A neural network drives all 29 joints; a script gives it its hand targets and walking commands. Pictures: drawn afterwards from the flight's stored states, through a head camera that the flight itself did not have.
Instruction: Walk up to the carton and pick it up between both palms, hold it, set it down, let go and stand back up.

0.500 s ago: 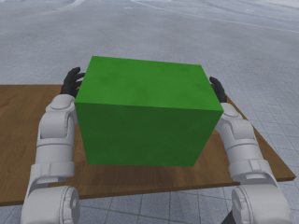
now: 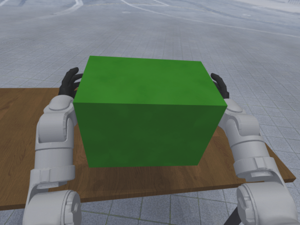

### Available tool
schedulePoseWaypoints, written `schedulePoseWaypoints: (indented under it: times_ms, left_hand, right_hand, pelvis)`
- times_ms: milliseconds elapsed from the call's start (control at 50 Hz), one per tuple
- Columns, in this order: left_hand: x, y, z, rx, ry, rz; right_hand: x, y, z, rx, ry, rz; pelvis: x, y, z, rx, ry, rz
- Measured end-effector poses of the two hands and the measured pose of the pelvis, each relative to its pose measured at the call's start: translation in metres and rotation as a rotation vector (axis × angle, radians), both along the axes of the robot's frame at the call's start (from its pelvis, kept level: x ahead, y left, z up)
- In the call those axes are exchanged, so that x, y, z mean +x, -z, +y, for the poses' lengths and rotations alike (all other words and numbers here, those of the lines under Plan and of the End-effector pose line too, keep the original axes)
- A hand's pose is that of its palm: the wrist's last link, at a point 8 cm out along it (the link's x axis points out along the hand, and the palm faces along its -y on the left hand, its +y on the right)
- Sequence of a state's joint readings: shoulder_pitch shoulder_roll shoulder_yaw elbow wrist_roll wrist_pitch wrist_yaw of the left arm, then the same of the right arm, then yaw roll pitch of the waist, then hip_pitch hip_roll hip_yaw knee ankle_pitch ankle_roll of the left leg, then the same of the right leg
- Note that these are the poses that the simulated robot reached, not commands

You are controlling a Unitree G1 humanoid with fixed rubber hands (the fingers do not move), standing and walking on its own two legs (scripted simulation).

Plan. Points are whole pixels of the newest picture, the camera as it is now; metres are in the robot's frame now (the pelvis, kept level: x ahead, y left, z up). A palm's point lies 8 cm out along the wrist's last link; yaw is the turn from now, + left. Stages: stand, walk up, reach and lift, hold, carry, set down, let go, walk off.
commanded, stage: hold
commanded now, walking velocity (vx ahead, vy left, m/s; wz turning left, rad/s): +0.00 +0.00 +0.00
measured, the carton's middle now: (146, 113) +0.36 +0.00 +0.19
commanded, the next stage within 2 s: none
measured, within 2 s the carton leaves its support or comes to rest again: neither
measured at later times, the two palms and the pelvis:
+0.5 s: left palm (65, 92) +0.36 +0.19 +0.25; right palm (220, 95) +0.36 -0.19 +0.24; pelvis -0.01 -0.01 +0.00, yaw +0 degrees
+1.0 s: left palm (64, 96) +0.36 +0.20 +0.23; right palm (216, 97) +0.37 -0.19 +0.23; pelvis +0.00 -0.01 +0.00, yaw +1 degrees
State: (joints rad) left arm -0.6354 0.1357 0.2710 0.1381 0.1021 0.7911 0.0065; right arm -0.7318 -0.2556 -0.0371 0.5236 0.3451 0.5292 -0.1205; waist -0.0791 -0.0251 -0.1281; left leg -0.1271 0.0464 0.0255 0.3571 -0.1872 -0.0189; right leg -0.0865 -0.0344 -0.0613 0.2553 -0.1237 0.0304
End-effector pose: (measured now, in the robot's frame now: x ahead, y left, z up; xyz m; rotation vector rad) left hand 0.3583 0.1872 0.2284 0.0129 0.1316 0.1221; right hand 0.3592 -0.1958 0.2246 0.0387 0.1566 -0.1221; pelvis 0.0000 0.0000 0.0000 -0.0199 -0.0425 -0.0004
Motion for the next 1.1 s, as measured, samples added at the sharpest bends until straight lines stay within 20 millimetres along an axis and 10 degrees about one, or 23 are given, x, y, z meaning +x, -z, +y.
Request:
schedulePoseWaypoints:
  times_ms: [1100]
  left_hand:
    - [0.000,-0.003,0.007,-0.009,-0.019,0.007]
  right_hand:
    - [0.009,-0.007,0.007,-0.005,-0.019,0.007]
  pelvis:
    - [-0.001,0.000,-0.007,0.000,-0.018,-0.009]
